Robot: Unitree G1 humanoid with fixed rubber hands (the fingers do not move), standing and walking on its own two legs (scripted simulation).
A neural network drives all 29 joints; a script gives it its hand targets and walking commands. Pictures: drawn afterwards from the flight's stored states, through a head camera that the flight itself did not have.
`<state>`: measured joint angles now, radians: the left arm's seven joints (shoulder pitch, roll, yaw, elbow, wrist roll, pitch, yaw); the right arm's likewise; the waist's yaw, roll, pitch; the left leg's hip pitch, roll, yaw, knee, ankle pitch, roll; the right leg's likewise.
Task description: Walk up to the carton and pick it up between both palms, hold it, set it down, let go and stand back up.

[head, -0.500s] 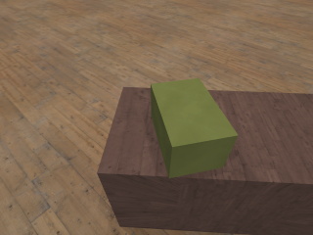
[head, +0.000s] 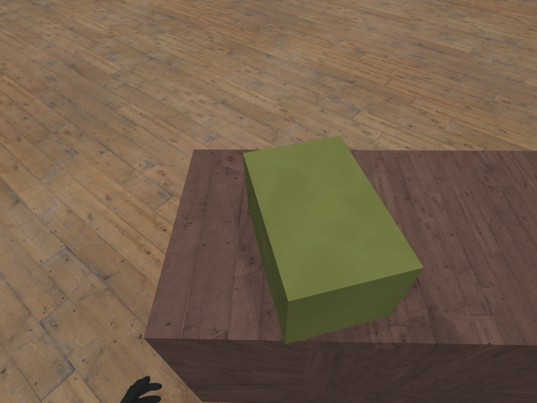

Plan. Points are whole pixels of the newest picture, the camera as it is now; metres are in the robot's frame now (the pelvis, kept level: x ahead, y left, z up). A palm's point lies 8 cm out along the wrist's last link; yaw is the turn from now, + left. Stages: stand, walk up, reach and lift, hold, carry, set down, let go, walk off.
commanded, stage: walk up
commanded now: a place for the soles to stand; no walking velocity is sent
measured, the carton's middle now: (314, 232) +0.44 -0.08 -0.05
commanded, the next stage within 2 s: none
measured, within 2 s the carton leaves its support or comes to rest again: neither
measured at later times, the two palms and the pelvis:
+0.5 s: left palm out of the picture +0.07 +0.27 -0.10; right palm out of the picture +0.10 -0.28 -0.09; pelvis -0.01 +0.00 +0.00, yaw -3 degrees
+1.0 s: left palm out of the picture +0.12 +0.25 -0.10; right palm out of the picture +0.03 -0.30 -0.10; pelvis -0.03 +0.00 -0.01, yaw -10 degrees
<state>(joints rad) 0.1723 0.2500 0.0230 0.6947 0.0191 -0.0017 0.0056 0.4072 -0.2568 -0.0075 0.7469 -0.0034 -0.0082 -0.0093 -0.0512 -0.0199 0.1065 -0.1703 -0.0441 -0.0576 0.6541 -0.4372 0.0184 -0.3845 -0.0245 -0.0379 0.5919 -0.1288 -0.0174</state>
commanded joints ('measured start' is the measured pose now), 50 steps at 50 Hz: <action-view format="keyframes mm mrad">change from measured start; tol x16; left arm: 1 202 211 59 -21 -13 -10 20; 10 -51 217 32 -42 -14 28 14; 50 114 169 49 -161 7 41 -32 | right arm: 1 75 -105 -22 -85 19 1 -8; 16 -229 -224 -82 -148 -7 20 0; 50 -173 -254 -74 -158 -13 20 -24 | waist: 1 95 -68 -267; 9 24 -174 -147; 15 48 155 -41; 26 17 -93 -114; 50 77 148 -91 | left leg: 1 -198 35 -21 223 209 -72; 2 -176 18 -1 336 -206 -55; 3 -201 28 -27 374 -275 -50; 11 -21 76 54 -126 115 -13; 14 -316 295 -191 -307 -31 142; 20 -125 261 -48 -126 329 97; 24 -34 67 85 5 36 -11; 41 -128 186 57 -214 22 47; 44 -109 284 47 -182 360 97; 50 -195 391 27 -122 466 163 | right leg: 1 431 -298 296 -90 548 -194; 3 253 -371 415 -197 214 -260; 13 18 -20 91 0 -246 -6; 16 81 52 38 258 -259 -4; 21 157 -57 198 -60 87 -51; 24 49 -175 384 -204 -19 -112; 41 54 -30 239 -120 -120 -28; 44 32 18 162 61 176 -10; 50 76 26 73 115 -156 -7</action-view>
